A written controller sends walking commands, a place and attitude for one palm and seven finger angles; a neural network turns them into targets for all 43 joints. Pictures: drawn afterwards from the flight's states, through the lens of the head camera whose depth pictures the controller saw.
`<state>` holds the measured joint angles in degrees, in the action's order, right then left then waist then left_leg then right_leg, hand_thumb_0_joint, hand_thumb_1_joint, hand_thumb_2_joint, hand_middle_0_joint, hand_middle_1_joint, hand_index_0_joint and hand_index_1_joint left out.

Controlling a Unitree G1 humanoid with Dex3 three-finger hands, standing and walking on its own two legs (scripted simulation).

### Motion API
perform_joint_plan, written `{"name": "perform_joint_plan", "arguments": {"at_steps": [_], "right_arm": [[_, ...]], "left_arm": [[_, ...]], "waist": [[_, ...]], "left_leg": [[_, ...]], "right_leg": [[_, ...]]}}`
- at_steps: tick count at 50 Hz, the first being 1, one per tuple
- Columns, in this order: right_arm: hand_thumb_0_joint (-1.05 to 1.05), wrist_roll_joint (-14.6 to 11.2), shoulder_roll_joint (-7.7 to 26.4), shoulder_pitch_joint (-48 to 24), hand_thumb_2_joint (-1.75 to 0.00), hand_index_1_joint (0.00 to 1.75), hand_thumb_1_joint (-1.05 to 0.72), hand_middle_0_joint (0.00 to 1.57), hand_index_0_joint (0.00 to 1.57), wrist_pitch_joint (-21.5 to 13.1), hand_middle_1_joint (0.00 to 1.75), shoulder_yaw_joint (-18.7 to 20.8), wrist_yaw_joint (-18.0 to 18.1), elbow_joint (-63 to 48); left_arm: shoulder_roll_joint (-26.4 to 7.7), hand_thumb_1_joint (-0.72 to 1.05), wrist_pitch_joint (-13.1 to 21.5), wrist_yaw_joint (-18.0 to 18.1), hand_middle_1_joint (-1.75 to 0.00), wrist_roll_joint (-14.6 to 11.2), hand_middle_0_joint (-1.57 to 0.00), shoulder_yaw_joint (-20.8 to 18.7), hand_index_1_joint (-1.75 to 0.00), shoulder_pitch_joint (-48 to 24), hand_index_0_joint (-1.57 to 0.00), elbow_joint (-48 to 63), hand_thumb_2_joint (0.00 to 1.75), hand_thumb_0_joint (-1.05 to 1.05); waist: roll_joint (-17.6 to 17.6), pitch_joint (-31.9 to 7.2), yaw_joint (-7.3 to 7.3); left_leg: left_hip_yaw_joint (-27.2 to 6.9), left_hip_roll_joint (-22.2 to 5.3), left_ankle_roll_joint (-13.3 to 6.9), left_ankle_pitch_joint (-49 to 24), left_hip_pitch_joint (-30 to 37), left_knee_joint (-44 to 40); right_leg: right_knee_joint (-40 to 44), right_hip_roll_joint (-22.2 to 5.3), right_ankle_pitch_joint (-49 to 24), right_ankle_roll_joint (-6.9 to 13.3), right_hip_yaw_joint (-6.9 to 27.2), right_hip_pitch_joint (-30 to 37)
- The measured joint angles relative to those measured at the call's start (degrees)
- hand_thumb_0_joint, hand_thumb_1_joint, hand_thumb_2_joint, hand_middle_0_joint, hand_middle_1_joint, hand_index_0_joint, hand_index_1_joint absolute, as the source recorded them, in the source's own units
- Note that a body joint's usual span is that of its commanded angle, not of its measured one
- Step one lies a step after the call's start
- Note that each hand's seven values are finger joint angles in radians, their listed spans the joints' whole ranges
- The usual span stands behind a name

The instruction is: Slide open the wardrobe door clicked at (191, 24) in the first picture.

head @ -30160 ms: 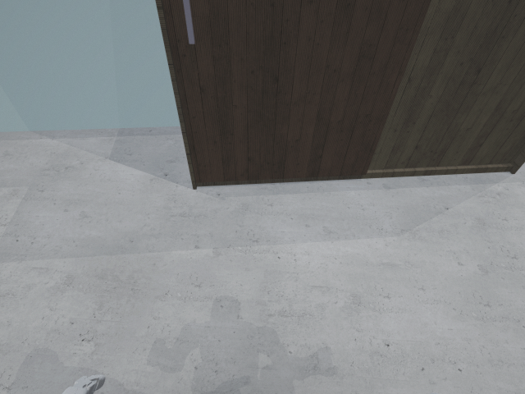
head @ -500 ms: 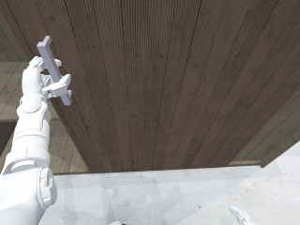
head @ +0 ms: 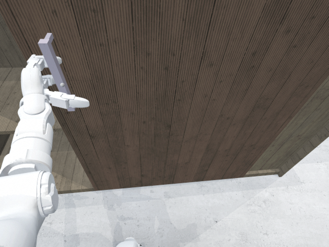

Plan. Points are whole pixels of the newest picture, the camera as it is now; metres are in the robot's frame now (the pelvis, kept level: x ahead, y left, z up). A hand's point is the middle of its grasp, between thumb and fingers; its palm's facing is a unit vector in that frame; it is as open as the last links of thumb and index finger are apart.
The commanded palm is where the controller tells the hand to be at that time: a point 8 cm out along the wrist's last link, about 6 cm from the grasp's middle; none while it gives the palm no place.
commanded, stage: slip the hand off the handle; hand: left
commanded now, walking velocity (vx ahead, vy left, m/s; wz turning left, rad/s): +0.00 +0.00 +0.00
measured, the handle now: (61, 75) +0.50 +0.28 +0.14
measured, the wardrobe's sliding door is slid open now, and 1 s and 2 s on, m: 0.61 0.61 0.61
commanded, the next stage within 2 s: draw the hand back to the body in 1.28 s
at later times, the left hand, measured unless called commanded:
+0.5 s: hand (44, 87) +0.46 +0.30 +0.14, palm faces +0.40 -0.90 -0.19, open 13.6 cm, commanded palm +0.42 +0.34 +0.15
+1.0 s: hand (26, 109) +0.38 +0.32 +0.14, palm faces +0.43 -0.89 -0.18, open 14.6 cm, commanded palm +0.34 +0.34 +0.15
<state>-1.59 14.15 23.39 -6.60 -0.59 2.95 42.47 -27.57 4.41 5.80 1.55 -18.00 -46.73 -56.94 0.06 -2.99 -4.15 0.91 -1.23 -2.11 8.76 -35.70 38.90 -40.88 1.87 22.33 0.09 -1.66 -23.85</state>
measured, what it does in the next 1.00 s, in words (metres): stands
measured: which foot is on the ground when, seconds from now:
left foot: down 0.00-1.00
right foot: down 0.00-1.00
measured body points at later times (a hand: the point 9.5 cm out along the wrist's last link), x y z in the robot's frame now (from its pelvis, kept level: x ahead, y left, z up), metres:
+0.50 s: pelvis +0.02 -0.01 +0.00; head +0.05 +0.01 +0.45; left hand +0.43 +0.35 +0.15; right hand +0.10 -0.28 -0.09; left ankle +0.12 +0.09 -0.71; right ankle -0.01 -0.12 -0.71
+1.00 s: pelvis +0.05 -0.01 +0.01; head +0.05 -0.01 +0.46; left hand +0.36 +0.36 +0.15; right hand +0.18 -0.27 -0.08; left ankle +0.12 +0.09 -0.71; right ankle -0.01 -0.12 -0.71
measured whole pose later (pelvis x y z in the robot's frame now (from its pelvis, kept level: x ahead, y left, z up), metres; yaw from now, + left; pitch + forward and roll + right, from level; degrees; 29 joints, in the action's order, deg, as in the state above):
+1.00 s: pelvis +0.05 -0.01 +0.01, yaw +0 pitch +4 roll -1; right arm -3.0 14.8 17.8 -5.2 -0.7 5.5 35.5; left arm -27.3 -3.0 -4.0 -6.2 -26.6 -15.5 -26.2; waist 1.6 -5.5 0.3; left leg 1.2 -1.3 -1.3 12.4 -29.4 37.4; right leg -35.7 2.2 23.9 0.9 -0.9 -16.2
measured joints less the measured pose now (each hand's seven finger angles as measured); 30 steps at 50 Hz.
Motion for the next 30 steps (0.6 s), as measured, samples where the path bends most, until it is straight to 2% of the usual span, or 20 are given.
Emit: {"name": "perform_joint_plan", "arguments": {"at_steps": [4, 10, 17, 26, 30], "right_arm": [[0.01, 0.06, -0.17, -1.02, -0.89, 0.30, -0.90, 0.21, 0.20, -0.20, 0.30, -0.48, 0.32, -0.81], [0.01, -0.08, -0.02, -2.70, -0.89, 0.30, -0.90, 0.21, 0.20, -0.16, 0.30, -1.07, 1.23, -2.51], [0.01, -0.06, 0.66, -3.54, -0.89, 0.30, -0.90, 0.21, 0.20, 0.84, 0.30, -0.99, 1.73, -4.61], [0.01, -0.26, 1.11, -2.47, -0.89, 0.30, -0.90, 0.21, 0.20, 2.15, 0.30, -0.61, 2.16, -5.02], [0.01, -0.44, 1.23, -1.55, -0.89, 0.30, -0.90, 0.21, 0.20, 2.32, 0.30, -0.45, 2.42, -4.15]], "left_arm": [[-0.25, -0.54, -1.13, -1.10, -1.18, 0.65, -0.29, -0.60, -1.24, 1.35, -0.34, 1.82, 0.20, -0.02], [-1.23, -0.54, -1.91, -4.07, -1.20, -0.10, -0.32, -1.97, -1.25, 1.94, -0.39, 1.86, 0.20, -0.02], [-2.64, -0.54, -2.30, -6.54, -1.23, 0.24, -0.38, -3.15, -1.27, 2.60, -0.46, 2.70, 0.20, -0.02], [-6.01, -0.54, -3.14, -6.99, -1.18, -0.49, -0.31, -6.50, -1.24, 6.93, -0.42, 4.62, 0.20, -0.02], [-7.87, -0.54, -2.17, -8.83, -1.17, -1.09, -0.28, -7.19, -1.21, 7.98, -0.37, 4.85, 0.20, -0.02]], "waist": [[0.25, -0.27, 0.01], [0.15, -0.63, 0.15], [-0.08, -0.77, 0.35], [0.03, -0.61, 0.63], [0.04, -0.43, 0.96]], "left_leg": [[0.11, -0.01, -0.11, 0.37, 0.21, 0.22], [0.21, -0.12, -0.15, 0.85, 0.77, 0.19], [0.06, -0.19, 0.09, 1.38, 0.67, 0.32], [-0.20, -0.52, 0.53, 2.20, 0.97, 0.13], [-0.73, -0.55, 0.75, 2.59, 0.95, 0.21]], "right_leg": [[0.20, 0.05, 0.11, -0.10, 0.27, 0.30], [0.88, 0.19, 0.21, -0.15, 0.52, 1.07], [1.22, 0.30, 0.55, 0.07, 0.43, 1.21], [2.49, 0.71, 0.79, 0.51, 0.30, 2.00], [3.23, 0.89, 0.90, 0.73, -0.18, 2.51]]}}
